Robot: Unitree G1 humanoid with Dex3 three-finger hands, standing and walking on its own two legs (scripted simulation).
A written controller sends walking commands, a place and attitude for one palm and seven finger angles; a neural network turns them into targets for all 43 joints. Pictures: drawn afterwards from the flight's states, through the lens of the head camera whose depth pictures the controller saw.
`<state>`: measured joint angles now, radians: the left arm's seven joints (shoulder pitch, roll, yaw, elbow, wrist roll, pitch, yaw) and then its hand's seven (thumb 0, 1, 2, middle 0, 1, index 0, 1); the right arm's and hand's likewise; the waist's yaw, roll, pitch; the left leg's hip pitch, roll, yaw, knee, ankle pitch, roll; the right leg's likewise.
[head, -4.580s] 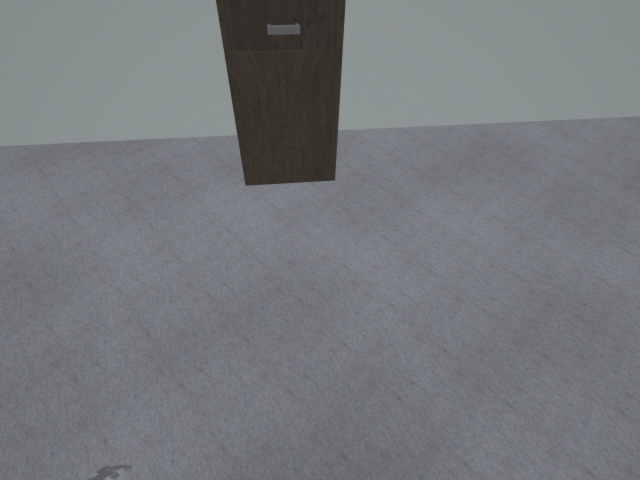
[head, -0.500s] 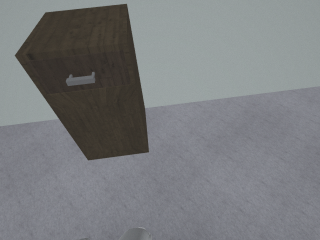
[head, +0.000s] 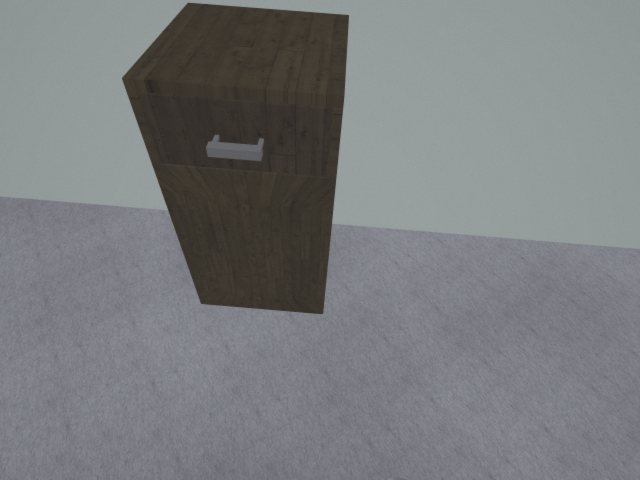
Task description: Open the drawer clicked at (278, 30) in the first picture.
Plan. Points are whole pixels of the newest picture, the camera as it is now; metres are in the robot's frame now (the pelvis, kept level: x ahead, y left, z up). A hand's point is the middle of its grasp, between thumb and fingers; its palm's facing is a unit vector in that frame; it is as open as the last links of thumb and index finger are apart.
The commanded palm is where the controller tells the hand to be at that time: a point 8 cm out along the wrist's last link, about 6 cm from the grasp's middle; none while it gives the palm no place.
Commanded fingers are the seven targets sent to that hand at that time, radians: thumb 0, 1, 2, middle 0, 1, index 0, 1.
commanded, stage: take the last steps up to it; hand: left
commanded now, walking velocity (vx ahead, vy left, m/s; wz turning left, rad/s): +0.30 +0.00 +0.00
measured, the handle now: (236, 145) +0.76 +0.25 -0.04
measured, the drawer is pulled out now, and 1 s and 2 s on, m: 0.00 0.00 0.00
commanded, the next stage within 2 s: come to a stop and stand still in 0.52 s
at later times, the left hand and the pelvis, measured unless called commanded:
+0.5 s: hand out of the picture +0.13 +0.13 -0.16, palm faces +0.09 -0.98 -0.18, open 7.3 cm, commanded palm none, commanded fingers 0.00 0.90 0.90 -0.20 -0.30 -0.20 -0.30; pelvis +0.15 -0.04 +0.00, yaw +2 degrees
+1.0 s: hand (214, 394) +0.27 +0.19 -0.18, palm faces +0.06 -0.97 -0.24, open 7.4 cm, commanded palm none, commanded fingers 0.00 0.90 0.90 -0.20 -0.30 -0.20 -0.30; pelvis +0.22 -0.01 +0.00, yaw -1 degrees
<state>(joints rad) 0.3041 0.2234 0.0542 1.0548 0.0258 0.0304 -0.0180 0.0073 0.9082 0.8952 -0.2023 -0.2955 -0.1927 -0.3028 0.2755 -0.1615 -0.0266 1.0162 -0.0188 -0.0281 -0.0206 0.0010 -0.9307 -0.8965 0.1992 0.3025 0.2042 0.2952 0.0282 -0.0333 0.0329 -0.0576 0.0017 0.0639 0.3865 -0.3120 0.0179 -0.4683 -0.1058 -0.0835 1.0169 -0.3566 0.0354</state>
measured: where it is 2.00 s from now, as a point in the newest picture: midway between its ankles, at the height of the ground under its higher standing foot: outside the picture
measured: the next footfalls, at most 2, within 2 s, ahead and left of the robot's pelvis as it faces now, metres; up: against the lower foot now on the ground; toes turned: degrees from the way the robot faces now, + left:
right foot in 0.18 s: +0.16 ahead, -0.13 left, +0.00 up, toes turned -8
left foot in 0.66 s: +0.31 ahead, +0.11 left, +0.00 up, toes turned +9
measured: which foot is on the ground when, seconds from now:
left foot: down 0.00-0.20, up 0.22-0.64, down 0.66-1.00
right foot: up 0.00-0.16, down 0.18-0.66, up 0.68-1.00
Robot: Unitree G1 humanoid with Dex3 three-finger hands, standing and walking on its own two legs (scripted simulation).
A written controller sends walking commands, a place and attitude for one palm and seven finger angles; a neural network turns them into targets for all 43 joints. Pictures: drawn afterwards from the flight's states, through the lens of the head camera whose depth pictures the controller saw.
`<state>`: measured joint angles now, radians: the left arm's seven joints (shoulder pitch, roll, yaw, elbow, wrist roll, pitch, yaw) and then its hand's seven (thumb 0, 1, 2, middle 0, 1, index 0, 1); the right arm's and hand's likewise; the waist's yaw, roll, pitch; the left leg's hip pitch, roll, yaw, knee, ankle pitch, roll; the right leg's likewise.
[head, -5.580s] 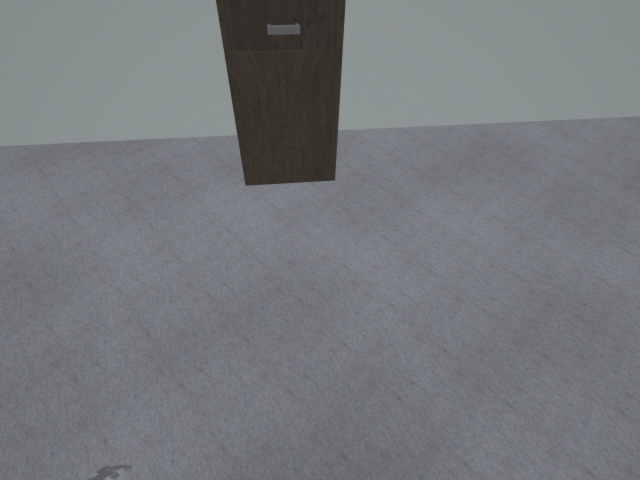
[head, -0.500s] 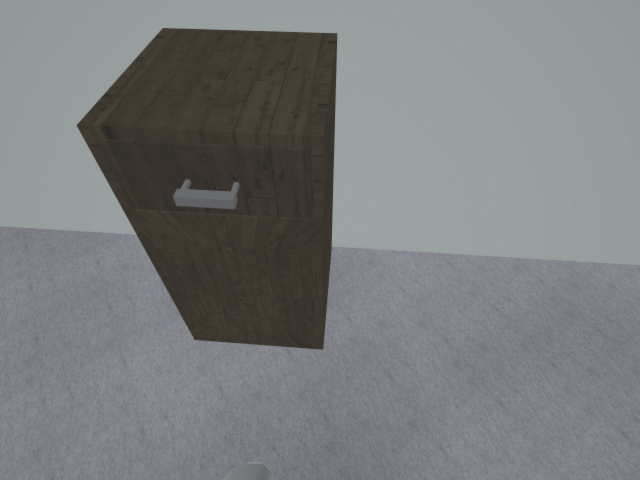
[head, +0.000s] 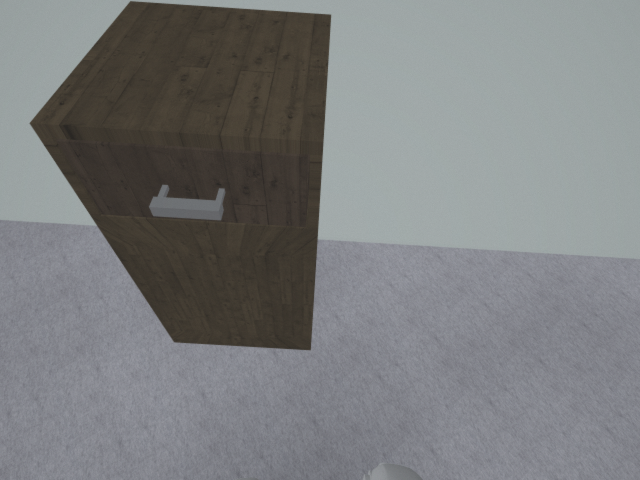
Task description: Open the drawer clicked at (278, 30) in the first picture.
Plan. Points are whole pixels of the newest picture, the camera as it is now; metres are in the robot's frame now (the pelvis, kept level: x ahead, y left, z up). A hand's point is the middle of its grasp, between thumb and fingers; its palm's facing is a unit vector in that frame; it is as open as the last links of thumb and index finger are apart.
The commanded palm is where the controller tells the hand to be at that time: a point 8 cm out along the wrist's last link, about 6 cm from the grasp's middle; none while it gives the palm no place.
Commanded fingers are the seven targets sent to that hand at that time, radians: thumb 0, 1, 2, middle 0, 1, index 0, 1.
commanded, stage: come to a stop and stand still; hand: left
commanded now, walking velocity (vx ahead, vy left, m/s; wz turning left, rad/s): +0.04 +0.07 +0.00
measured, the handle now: (190, 200) +0.54 +0.27 -0.04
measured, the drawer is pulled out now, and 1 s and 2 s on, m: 0.00 0.00 0.00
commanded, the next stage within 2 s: look again from close up in 1.14 s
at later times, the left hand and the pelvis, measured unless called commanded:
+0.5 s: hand out of the picture +0.00 +0.14 -0.15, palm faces +0.11 -0.95 -0.28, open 7.3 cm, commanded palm none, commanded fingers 0.00 0.90 0.90 -0.20 -0.30 -0.20 -0.30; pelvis -0.02 -0.05 +0.01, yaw +2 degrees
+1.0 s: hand out of the picture +0.00 +0.18 -0.17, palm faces +0.04 -0.98 -0.21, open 7.3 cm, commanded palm none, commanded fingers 0.00 0.90 0.90 -0.20 -0.30 -0.20 -0.30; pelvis -0.01 +0.00 +0.00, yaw +0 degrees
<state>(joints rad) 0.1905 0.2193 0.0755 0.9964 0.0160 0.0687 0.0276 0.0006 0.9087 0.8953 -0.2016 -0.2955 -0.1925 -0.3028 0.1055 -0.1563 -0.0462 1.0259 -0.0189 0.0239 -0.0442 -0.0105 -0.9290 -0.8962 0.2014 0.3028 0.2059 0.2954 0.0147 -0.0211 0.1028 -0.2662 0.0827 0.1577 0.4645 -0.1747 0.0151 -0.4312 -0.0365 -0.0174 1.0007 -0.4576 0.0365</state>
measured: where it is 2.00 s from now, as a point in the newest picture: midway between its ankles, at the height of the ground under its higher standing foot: outside the picture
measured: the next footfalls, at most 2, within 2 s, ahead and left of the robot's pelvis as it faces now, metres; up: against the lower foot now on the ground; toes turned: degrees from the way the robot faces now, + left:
right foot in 0.12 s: +0.01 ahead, -0.11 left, +0.00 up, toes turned -2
left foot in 0.64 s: -0.01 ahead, +0.12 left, +0.00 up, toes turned +3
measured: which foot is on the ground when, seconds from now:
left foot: down 0.00-0.12, up 0.14-0.62, down 0.64-1.00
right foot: up 0.00-0.10, down 0.12-1.00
